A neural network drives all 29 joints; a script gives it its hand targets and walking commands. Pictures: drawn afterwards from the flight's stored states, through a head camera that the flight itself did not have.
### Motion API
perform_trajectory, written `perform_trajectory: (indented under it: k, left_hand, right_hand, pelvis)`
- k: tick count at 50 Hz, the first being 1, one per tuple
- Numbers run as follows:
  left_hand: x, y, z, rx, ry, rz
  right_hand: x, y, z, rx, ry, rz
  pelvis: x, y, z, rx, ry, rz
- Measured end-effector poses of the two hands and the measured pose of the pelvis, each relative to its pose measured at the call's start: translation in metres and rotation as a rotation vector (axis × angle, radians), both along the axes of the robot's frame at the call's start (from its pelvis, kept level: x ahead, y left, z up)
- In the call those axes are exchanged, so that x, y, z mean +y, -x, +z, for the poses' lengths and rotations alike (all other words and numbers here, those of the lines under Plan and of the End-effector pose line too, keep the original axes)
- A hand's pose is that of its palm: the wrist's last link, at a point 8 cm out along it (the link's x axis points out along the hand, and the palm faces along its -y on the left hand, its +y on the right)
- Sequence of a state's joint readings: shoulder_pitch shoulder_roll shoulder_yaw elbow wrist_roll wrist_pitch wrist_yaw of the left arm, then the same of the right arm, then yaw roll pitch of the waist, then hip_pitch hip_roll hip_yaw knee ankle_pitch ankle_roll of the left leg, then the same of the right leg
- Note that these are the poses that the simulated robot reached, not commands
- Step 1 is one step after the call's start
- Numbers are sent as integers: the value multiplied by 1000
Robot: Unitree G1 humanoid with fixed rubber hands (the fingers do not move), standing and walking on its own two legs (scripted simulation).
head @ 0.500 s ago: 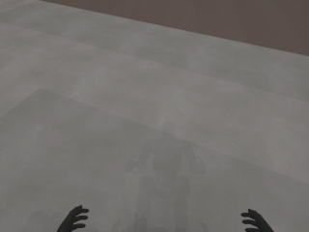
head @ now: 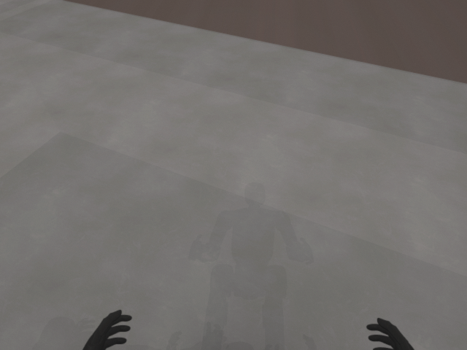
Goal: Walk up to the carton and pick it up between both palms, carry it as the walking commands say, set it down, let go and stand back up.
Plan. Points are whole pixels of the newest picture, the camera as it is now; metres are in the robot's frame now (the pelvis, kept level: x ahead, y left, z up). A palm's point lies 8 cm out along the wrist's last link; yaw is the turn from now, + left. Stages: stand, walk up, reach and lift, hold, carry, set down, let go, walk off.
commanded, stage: walk up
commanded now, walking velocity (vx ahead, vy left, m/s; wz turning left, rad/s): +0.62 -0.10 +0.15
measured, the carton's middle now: out of the picture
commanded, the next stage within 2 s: none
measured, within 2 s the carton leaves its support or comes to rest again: neither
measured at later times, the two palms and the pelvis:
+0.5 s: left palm out of the picture +0.11 +0.25 -0.07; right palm out of the picture +0.04 -0.28 -0.08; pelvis -0.04 -0.01 +0.02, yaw +7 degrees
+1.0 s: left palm out of the picture -0.05 +0.24 -0.11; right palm out of the picture +0.14 -0.25 -0.07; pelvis -0.07 -0.04 +0.02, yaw +23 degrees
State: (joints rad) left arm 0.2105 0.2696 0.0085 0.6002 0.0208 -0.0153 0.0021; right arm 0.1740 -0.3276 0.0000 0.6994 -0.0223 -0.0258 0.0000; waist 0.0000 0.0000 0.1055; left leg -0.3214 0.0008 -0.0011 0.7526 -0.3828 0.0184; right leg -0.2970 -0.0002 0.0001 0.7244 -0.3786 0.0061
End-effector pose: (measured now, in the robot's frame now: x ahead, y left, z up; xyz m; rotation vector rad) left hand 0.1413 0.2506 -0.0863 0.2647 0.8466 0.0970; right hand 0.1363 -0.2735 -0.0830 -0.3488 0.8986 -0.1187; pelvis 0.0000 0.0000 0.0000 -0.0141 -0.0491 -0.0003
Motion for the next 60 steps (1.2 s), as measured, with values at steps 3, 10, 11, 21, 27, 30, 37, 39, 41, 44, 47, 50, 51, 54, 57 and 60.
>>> perform_trajectory:
  k: [3,10,11,21,27,30,37,39,41,44,47,50,51,54,57,60]
  left_hand:
    - [0,1,-1,16,3,11]
    - [6,15,-8,79,10,43]
    - [8,17,-9,82,13,49]
    - [11,23,7,62,32,95]
    - [-5,45,14,40,20,145]
    - [-14,73,8,68,-2,173]
    - [-13,136,6,158,-1,295]
    - [-11,146,1,149,15,332]
    - [-8,157,-8,145,37,367]
    - [-7,174,-24,177,66,391]
    - [-10,187,-25,212,87,414]
    - [-14,195,-21,209,101,442]
    - [-15,197,-20,205,104,451]
    - [-22,202,-16,191,107,477]
    - [-29,204,-12,173,101,498]
    - [-39,202,-7,146,87,519]
  right_hand:
    - [-1,4,-1,19,4,-3]
    - [1,27,-10,118,12,-20]
    - [3,31,-11,133,15,-20]
    - [5,88,-3,300,24,-2]
    - [-14,86,-6,316,19,57]
    - [-20,68,-16,281,4,96]
    - [-3,19,-8,204,-17,203]
    - [5,8,-6,200,-5,240]
    - [15,-4,-3,181,12,278]
    - [27,-15,-3,133,25,319]
    - [29,-8,3,154,38,334]
    - [24,1,9,193,58,352]
    - [22,4,10,203,64,358]
    - [14,10,13,227,75,375]
    - [3,13,12,243,77,390]
    - [-9,14,9,259,74,409]
  pelvis:
    - [0,0,0,0,0,0]
    - [3,9,-1,-19,4,13]
    - [5,10,-1,-23,6,19]
    - [2,28,17,12,23,83]
    - [-23,42,19,20,7,139]
    - [-36,48,12,3,-15,166]
    - [-41,47,17,6,-17,257]
    - [-40,48,15,30,2,299]
    - [-36,48,11,45,22,334]
    - [-32,57,4,25,36,351]
    - [-34,64,10,27,47,369]
    - [-38,68,17,41,61,400]
    - [-40,68,18,44,65,410]
    - [-48,69,21,50,69,437]
    - [-58,69,22,52,65,460]
    - [-73,69,22,50,54,485]
